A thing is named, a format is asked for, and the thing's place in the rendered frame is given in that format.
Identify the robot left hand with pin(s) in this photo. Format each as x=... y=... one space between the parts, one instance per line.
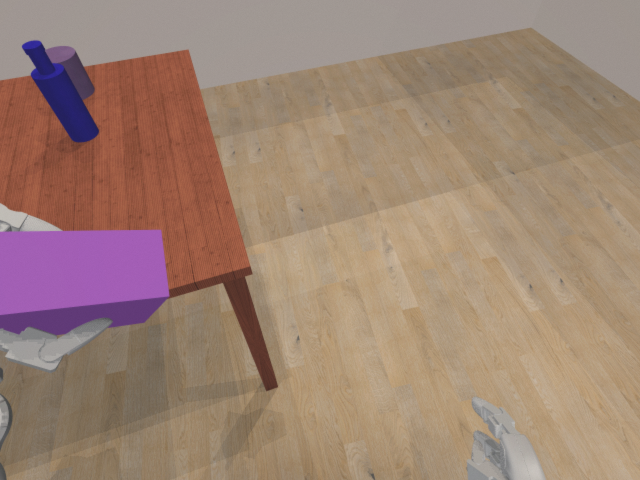
x=33 y=347

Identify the table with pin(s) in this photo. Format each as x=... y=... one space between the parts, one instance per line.
x=154 y=165

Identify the robot right hand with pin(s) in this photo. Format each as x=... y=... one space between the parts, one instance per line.
x=513 y=459

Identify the sponge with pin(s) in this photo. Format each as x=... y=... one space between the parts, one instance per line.
x=56 y=281

